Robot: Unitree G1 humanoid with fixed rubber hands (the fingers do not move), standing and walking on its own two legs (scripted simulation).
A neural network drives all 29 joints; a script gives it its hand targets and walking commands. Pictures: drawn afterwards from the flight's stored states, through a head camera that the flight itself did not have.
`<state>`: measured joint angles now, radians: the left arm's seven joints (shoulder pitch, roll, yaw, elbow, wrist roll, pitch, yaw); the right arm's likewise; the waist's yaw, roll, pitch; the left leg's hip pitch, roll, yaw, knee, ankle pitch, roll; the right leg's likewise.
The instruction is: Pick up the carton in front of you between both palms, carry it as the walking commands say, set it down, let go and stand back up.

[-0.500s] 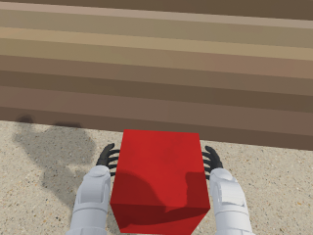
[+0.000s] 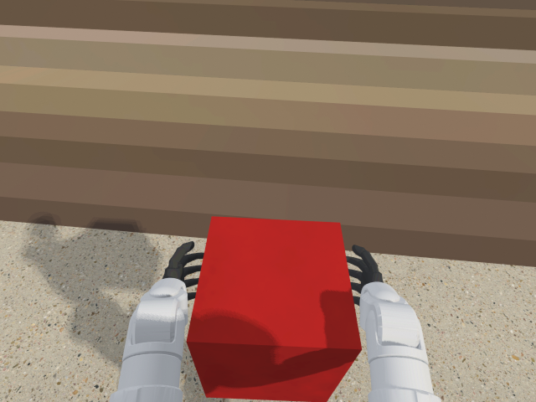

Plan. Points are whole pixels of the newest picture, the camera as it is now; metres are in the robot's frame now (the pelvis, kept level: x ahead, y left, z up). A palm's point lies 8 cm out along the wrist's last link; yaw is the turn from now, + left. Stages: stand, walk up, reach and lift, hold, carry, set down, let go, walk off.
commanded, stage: carry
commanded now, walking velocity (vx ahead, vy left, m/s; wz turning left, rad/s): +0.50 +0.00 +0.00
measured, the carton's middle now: (270, 312) +0.30 +0.00 -0.01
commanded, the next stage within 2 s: none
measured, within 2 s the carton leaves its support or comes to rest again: neither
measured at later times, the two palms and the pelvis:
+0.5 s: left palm (196, 210) +0.44 +0.14 +0.09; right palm (359, 217) +0.44 -0.15 +0.08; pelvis +0.18 +0.00 +0.00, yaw -1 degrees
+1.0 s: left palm (232, 121) +0.75 +0.11 +0.11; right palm (348, 124) +0.77 -0.19 +0.10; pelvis +0.48 -0.05 +0.00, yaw +1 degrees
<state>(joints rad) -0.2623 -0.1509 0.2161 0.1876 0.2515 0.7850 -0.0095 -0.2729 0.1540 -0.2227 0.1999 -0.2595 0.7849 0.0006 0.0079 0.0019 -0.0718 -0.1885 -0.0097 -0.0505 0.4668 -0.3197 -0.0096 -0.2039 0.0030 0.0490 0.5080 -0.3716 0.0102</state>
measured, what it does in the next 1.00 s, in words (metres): walks ahead: left foot, then right foot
